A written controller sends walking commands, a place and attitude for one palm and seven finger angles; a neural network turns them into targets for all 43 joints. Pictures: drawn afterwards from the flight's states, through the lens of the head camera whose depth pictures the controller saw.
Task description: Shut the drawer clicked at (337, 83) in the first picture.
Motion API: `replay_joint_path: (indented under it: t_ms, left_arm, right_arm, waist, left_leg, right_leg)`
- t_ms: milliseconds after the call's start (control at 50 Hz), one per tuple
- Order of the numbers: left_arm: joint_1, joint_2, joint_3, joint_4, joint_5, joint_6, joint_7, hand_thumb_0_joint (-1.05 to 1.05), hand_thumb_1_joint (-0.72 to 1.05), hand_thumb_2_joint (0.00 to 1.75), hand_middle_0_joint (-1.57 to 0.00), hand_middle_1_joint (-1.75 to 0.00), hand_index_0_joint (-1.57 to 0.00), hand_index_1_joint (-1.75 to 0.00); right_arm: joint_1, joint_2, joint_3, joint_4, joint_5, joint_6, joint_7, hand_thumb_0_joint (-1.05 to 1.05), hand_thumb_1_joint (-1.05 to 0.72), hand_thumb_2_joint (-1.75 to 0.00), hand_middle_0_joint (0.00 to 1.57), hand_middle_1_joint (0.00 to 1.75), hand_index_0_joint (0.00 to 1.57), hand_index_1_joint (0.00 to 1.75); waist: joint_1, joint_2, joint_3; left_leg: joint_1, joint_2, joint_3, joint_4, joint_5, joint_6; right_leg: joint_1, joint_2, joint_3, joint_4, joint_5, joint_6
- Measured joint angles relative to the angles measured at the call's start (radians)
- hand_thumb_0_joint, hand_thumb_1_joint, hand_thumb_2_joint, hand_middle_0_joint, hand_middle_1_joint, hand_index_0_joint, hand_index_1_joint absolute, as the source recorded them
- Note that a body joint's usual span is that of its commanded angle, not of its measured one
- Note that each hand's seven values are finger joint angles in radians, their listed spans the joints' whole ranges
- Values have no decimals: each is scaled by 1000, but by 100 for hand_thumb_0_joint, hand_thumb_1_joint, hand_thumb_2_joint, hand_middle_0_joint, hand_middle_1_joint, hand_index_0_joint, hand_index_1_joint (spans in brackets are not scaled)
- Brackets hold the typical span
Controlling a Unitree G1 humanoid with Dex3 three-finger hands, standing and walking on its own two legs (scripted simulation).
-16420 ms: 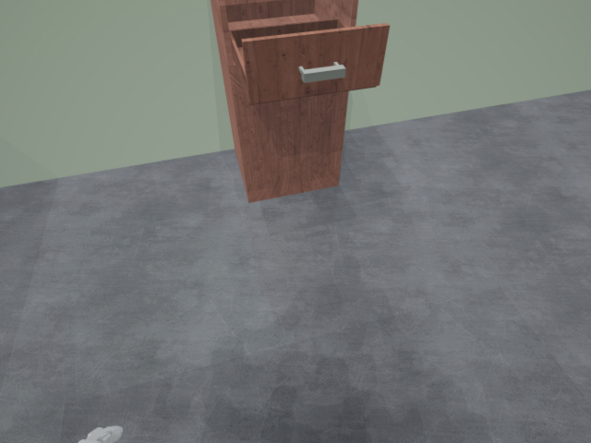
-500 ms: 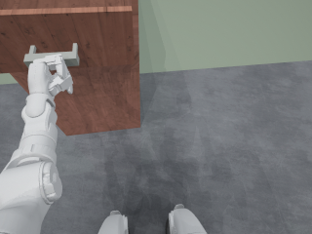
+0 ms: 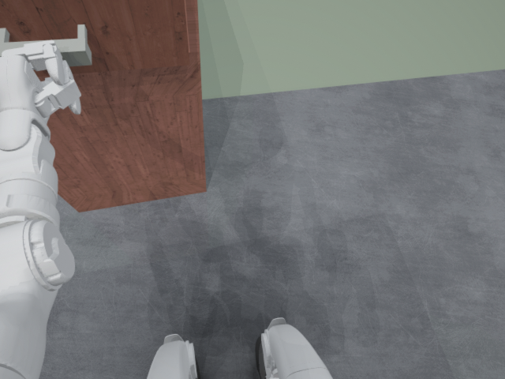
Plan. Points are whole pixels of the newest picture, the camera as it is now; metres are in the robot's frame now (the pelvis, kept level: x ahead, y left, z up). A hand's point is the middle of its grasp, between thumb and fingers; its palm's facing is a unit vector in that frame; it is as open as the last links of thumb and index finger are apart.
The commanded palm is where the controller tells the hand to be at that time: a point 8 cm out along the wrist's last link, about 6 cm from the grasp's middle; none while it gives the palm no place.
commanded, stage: push the drawer shut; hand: left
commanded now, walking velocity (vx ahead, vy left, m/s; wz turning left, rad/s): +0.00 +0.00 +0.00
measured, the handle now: (43, 43) +0.62 +0.24 +0.08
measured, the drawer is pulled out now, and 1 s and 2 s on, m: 0.04 0.00 0.00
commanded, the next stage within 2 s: pull the fist back off the drawer in 0.86 s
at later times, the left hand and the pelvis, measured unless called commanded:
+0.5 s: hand (68, 62) +0.58 +0.20 +0.08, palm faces +0.10 -1.00 -0.02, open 3.3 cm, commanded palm +0.59 +0.23 +0.08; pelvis +0.00 +0.01 -0.01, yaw +0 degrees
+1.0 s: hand (64, 59) +0.59 +0.21 +0.08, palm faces +0.09 -1.00 -0.04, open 3.6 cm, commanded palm +0.62 +0.22 +0.08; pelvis -0.03 +0.01 -0.03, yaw -1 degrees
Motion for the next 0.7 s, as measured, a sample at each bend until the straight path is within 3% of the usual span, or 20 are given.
replay_joint_path:
  t_ms: [320, 420, 700]
  left_arm:
    - [-145, 87, 8, 61, 48, 47, 20, 7, 82, 88, -139, -160, -140, -160]
    - [-157, 90, 10, 70, 61, 47, 16, 7, 77, 91, -139, -160, -140, -160]
    - [-295, 178, -51, 147, 89, 82, 25, 10, 67, 92, -139, -160, -140, -160]
  right_arm:
    - [35, 3, 16, -5, -24, 18, 15, 0, -90, -89, 20, 30, 21, 30]
    - [52, 8, 21, 3, -30, 23, 22, 0, -90, -89, 20, 30, 21, 30]
    - [44, 4, 42, 9, -34, -17, 16, 0, -90, -89, 20, 30, 21, 30]
  waist:
    - [-45, 14, 6]
    - [-41, 19, 3]
    - [-81, 19, 10]
  left_leg:
    - [-81, 3, -13, 31, -10, 6]
    - [-93, 1, -20, 37, -12, 6]
    - [-189, -1, -60, 90, 4, 1]
  right_leg:
    - [-66, 4, -10, 6, 0, 6]
    - [-72, 3, -17, 7, -1, 6]
    - [-146, 3, -52, 43, 12, -1]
